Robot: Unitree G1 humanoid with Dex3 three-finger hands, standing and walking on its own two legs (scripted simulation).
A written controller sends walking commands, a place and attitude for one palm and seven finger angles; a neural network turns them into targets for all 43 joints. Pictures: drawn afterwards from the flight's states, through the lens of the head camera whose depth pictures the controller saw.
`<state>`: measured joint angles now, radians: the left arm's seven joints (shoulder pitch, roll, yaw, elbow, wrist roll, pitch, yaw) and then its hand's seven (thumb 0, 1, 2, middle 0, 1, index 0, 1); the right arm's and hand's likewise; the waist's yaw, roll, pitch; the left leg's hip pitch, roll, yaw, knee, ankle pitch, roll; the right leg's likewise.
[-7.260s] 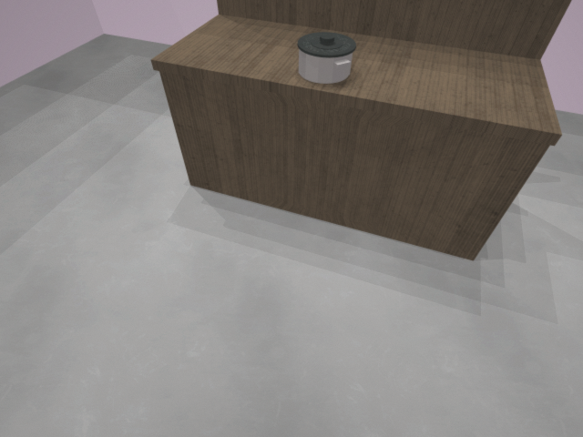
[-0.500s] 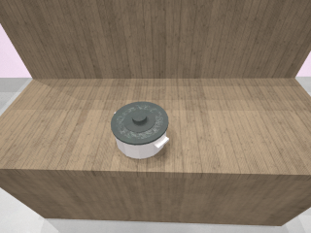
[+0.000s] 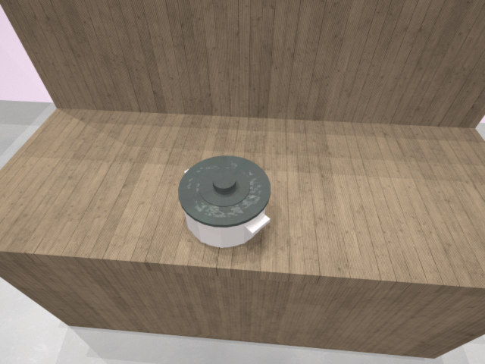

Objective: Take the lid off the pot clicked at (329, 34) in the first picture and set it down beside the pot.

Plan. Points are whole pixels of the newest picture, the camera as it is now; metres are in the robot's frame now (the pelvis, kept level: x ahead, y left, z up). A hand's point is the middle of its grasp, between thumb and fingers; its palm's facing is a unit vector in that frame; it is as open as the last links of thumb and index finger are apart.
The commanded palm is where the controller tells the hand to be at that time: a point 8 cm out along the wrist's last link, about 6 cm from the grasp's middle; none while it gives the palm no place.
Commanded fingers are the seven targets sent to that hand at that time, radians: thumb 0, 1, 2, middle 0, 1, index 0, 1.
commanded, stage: come to a stop and stand still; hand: left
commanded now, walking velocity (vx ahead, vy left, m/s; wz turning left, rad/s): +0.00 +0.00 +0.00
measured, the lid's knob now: (224, 181) +0.47 +0.07 +0.01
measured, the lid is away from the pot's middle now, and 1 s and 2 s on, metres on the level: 0.00 0.00 0.00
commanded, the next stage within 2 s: look again from close up in 0.56 s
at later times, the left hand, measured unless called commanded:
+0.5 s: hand out of the picture -0.02 +0.21 -0.16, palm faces +0.02 -0.97 -0.25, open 7.4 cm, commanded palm none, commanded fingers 0.00 0.90 0.90 -0.20 -0.30 -0.20 -0.30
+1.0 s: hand out of the picture -0.06 +0.19 -0.17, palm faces +0.04 -0.98 -0.21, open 7.4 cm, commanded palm none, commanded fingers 0.00 0.90 0.90 -0.20 -0.30 -0.20 -0.30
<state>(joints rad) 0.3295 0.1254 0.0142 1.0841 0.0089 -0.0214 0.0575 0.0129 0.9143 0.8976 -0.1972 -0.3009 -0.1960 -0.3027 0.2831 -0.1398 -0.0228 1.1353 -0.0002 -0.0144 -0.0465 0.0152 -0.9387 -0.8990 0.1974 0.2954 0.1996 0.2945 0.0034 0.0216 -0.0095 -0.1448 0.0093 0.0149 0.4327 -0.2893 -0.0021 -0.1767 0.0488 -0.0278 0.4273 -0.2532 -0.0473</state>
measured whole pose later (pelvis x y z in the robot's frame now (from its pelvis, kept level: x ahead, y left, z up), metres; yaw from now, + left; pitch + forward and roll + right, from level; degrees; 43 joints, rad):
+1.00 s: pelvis -0.04 +0.02 +0.00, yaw +1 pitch -1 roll +1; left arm 0.33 0.11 -0.02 1.13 0.01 -0.03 0.04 0.00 0.90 0.90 -0.20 -0.30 -0.20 -0.30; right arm 0.29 -0.15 0.00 1.15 -0.01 -0.02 -0.01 0.00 -0.91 -0.90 0.20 0.30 0.20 0.29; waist 0.00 0.05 0.00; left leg -0.19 -0.05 0.03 0.44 -0.23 0.04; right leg -0.25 -0.01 -0.02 0.49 -0.23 -0.01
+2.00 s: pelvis +0.00 -0.01 -0.01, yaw +0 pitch +1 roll +0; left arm 0.40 0.09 0.02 1.13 0.02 -0.01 0.03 0.00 0.90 0.90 -0.20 -0.30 -0.19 -0.30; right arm 0.34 -0.10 -0.03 1.18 -0.01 -0.02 -0.04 0.00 -0.91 -0.90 0.20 0.30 0.20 0.29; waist 0.00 0.02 -0.03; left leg -0.20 0.02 0.01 0.53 -0.34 -0.01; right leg -0.24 0.06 -0.03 0.54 -0.31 -0.07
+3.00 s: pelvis -0.02 +0.05 +0.00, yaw +1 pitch +0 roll +0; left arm 0.31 0.15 0.00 1.06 0.02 0.00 0.04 0.00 0.90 0.90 -0.19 -0.30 -0.19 -0.30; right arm 0.31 -0.15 0.01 1.07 -0.01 -0.03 -0.02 0.01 -0.92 -0.90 0.20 0.30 0.20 0.29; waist 0.01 -0.01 0.02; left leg -0.18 -0.07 0.04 0.48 -0.30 0.08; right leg -0.22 -0.04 -0.02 0.49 -0.27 0.03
